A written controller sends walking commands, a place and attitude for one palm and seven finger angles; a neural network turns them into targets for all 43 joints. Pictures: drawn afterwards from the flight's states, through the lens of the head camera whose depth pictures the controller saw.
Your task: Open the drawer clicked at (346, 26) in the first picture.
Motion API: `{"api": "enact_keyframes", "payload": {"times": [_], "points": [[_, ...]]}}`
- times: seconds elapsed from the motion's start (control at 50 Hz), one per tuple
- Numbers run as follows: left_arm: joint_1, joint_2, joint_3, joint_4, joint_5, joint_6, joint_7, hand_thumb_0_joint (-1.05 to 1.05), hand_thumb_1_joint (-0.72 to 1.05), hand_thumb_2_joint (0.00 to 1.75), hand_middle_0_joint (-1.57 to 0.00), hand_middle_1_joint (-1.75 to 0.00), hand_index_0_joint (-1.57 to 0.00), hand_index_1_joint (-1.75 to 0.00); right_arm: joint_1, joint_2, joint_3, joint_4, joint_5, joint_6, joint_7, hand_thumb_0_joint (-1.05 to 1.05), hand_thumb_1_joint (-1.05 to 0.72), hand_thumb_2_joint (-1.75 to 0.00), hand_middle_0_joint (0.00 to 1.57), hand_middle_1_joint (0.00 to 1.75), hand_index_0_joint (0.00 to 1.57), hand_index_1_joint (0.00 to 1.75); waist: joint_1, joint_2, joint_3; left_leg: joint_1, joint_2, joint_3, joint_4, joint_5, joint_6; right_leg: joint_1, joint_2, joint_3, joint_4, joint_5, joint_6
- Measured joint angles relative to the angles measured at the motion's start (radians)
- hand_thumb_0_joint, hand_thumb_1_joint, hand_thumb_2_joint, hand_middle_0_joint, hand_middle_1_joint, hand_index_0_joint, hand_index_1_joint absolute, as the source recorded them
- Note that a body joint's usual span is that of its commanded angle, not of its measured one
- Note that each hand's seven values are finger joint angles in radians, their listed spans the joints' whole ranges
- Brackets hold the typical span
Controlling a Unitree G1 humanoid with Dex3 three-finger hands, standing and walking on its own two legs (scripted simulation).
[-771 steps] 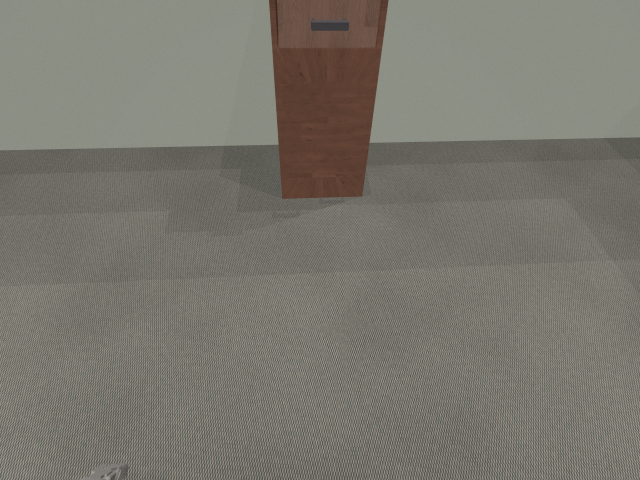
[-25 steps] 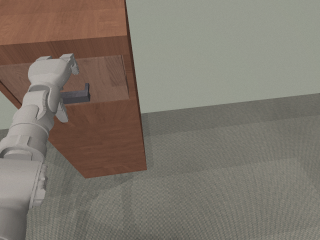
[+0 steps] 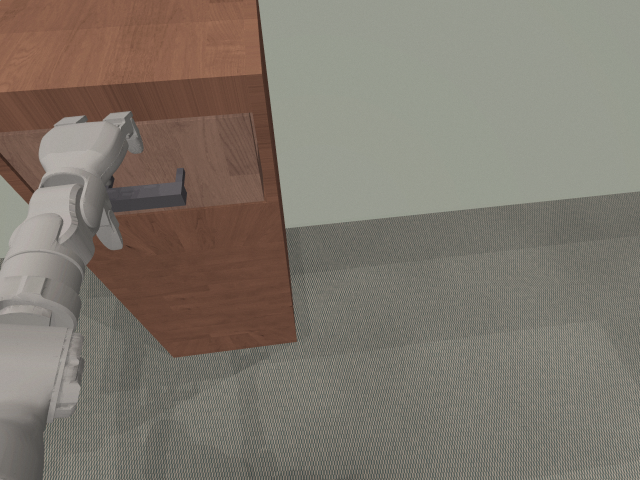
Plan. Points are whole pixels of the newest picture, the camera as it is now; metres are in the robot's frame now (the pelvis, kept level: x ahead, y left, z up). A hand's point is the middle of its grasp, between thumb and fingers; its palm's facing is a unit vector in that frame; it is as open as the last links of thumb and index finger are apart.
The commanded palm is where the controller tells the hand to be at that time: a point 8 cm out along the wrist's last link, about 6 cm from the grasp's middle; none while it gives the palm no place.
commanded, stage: move the hooked fingers above the handle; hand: left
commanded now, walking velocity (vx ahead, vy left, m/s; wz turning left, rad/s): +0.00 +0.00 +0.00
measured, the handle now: (143, 187) +0.53 +0.25 +0.04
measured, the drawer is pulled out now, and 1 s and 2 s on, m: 0.00 0.00 0.00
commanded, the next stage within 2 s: lower the fingers behind the handle in 1.04 s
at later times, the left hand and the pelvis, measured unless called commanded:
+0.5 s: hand (108, 184) +0.48 +0.26 +0.09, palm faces -0.02 -0.03 -1.00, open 13.6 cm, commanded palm +0.47 +0.25 +0.16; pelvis +0.01 +0.01 +0.00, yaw +2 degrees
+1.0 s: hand (118, 181) +0.48 +0.25 +0.10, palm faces -0.03 -0.01 -1.00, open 13.6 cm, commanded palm +0.47 +0.24 +0.16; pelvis +0.00 +0.00 +0.00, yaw +2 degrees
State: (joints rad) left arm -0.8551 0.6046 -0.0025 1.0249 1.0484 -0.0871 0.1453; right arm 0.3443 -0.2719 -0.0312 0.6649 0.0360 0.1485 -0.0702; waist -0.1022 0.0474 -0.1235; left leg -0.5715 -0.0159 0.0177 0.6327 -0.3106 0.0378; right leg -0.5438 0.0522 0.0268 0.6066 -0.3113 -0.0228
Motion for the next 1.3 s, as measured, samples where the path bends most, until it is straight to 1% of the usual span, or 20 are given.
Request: {"api": "enact_keyframes", "payload": {"times": [0.1,0.2,0.3,0.44,0.54,0.7,0.94,1.0,1.12,1.3], "points": [[-0.002,0.006,-0.024,-0.006,-0.018,0.007,-0.022,0.00,-0.49,0.30,-0.33,-1.21,-0.34,-1.21,0.011,-0.001,-0.007,0.009,-0.002,-0.003,0.006,0.00,-0.91,-0.90,0.20,0.30,0.21,0.30,0.008,-0.004,0.001,-0.001,-0.005,-0.009,0.004,-0.004,0.003,0.006,-0.004,-0.009,-0.003,-0.004,0.002],[0.004,-0.016,-0.059,-0.048,-0.029,-0.014,-0.037,0.00,-0.49,0.30,-0.32,-1.20,-0.33,-1.21,0.023,0.000,-0.018,0.020,-0.007,-0.002,0.013,0.00,-0.91,-0.90,0.20,0.30,0.21,0.30,0.016,-0.007,-0.002,-0.001,-0.011,-0.019,0.013,-0.013,0.007,0.014,-0.010,-0.019,-0.004,-0.013,0.006],[0.010,-0.035,-0.065,-0.065,-0.028,-0.011,-0.020,0.00,-0.49,0.30,-0.34,-1.23,-0.35,-1.21,0.022,0.002,-0.024,0.026,-0.013,0.000,0.025,0.00,-0.91,-0.90,0.20,0.30,0.21,0.30,0.023,-0.003,-0.008,-0.006,-0.017,-0.022,0.026,-0.023,0.011,0.012,-0.016,-0.023,0.007,-0.024,0.010],[-0.005,-0.065,-0.081,-0.056,-0.031,0.022,-0.002,0.00,-0.49,0.30,-0.35,-1.22,-0.36,-1.23,0.008,0.015,-0.020,0.030,-0.017,-0.001,0.041,0.00,-0.91,-0.90,0.20,0.30,0.21,0.30,0.031,0.003,-0.011,-0.013,-0.023,-0.026,0.036,-0.027,0.015,0.009,-0.022,-0.027,0.015,-0.030,0.014],[-0.027,-0.077,-0.092,-0.032,-0.032,0.047,-0.004,0.00,-0.49,0.30,-0.34,-1.22,-0.37,-1.22,-0.001,0.024,-0.013,0.029,-0.017,-0.001,0.045,0.00,-0.91,-0.90,0.20,0.30,0.21,0.30,0.029,0.005,-0.009,-0.011,-0.025,-0.029,0.038,-0.026,0.016,0.011,-0.023,-0.030,0.018,-0.030,0.015],[-0.051,-0.080,-0.111,-0.019,-0.031,0.061,-0.018,0.00,-0.49,0.30,-0.34,-1.22,-0.36,-1.21,0.006,0.023,-0.013,0.024,-0.018,-0.008,0.042,0.00,-0.91,-0.90,0.20,0.30,0.21,0.30,0.023,0.005,-0.004,-0.014,-0.024,-0.031,0.040,-0.021,0.013,0.008,-0.022,-0.033,0.022,-0.027,0.012],[-0.071,-0.069,-0.095,0.009,-0.021,0.058,-0.005,0.00,-0.49,0.30,-0.34,-1.21,-0.36,-1.22,0.026,0.010,-0.014,0.033,-0.016,-0.017,0.033,0.00,-0.91,-0.90,0.20,0.30,0.21,0.30,0.011,-0.002,-0.002,-0.029,-0.018,-0.032,0.043,-0.014,0.006,-0.010,-0.016,-0.034,0.029,-0.021,0.005],[-0.074,-0.071,-0.111,0.009,-0.023,0.068,-0.004,0.00,-0.49,0.30,-0.33,-1.21,-0.36,-1.22,0.032,0.007,-0.019,0.034,-0.016,-0.020,0.034,0.00,-0.91,-0.90,0.20,0.30,0.21,0.30,0.009,0.001,-0.002,-0.030,-0.016,-0.034,0.044,-0.013,0.004,-0.010,-0.015,-0.036,0.029,-0.020,0.003],[-0.070,-0.070,-0.100,0.015,-0.030,0.068,-0.004,0.00,-0.49,0.30,-0.34,-1.21,-0.36,-1.22,0.032,0.006,-0.016,0.038,-0.013,-0.021,0.029,0.00,-0.91,-0.90,0.20,0.30,0.20,0.30,0.004,0.004,-0.001,-0.023,-0.014,-0.031,0.038,-0.012,0.003,-0.005,-0.012,-0.033,0.024,-0.018,0.002],[-0.075,-0.073,-0.094,0.023,-0.024,0.062,0.011,0.00,-0.49,0.30,-0.33,-1.21,-0.36,-1.22,0.027,0.011,-0.010,0.036,-0.011,-0.028,0.029,0.00,-0.91,-0.90,0.20,0.30,0.21,0.30,0.009,0.003,-0.003,-0.032,-0.013,-0.031,0.040,-0.010,0.002,-0.016,-0.011,-0.033,0.029,-0.018,0.001]]}}
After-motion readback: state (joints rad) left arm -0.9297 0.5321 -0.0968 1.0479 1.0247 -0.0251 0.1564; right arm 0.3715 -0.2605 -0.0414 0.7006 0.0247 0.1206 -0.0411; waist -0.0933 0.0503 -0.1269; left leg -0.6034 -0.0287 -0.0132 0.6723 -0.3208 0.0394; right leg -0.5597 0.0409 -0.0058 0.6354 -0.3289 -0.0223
